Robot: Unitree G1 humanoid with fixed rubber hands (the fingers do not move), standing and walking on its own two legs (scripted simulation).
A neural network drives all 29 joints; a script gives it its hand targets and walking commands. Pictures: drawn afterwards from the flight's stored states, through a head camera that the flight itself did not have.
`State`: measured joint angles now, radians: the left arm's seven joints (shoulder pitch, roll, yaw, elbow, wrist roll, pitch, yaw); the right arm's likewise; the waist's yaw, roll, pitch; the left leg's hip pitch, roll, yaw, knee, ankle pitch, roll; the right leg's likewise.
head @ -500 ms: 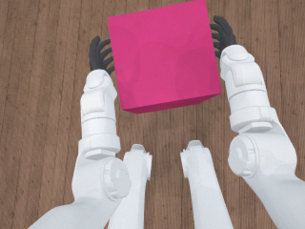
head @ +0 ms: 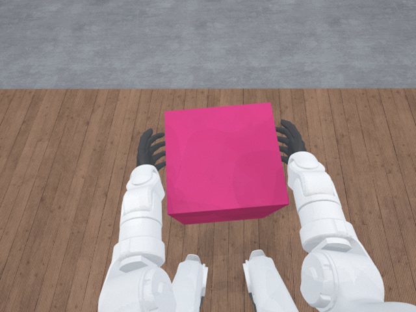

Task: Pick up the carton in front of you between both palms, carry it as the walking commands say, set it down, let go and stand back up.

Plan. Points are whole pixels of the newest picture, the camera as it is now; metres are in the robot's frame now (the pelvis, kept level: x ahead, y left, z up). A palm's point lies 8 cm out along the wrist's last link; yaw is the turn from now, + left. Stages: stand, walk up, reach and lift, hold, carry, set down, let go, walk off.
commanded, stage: reach and lift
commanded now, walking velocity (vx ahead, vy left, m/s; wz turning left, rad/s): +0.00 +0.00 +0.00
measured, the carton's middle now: (221, 172) +0.41 +0.00 -0.11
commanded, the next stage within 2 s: hold in 1.60 s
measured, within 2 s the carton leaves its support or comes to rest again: neither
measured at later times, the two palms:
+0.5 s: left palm (110, 154) +0.36 +0.16 +0.12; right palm (321, 150) +0.35 -0.14 +0.11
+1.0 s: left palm (97, 154) +0.34 +0.15 +0.15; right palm (335, 149) +0.33 -0.14 +0.15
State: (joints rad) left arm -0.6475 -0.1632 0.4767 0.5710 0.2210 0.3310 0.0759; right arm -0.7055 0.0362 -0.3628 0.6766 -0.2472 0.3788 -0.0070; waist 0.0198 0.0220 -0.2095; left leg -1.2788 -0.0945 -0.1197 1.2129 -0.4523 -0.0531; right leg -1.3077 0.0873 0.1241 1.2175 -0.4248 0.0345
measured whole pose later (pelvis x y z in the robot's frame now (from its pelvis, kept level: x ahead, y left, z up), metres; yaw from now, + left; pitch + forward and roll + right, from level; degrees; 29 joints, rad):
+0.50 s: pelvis +0.05 +0.01 +0.11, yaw +0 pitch +8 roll +0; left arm -0.30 -0.16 0.30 0.45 0.23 0.44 0.03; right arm -0.28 0.14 -0.26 0.45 -0.23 0.48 -0.04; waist 0.00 0.01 -0.14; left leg -0.43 -0.06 -0.15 0.57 -0.28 -0.02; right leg -0.45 0.05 0.14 0.56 -0.25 0.02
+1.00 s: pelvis +0.04 +0.01 +0.12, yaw +0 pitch -3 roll +0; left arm -0.34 -0.17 0.32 0.41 0.31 0.59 0.00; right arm -0.32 0.17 -0.29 0.39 -0.31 0.64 -0.01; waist 0.00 0.01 -0.02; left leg -0.18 -0.04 -0.15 0.46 -0.23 -0.02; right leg -0.19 0.04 0.13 0.45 -0.20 0.02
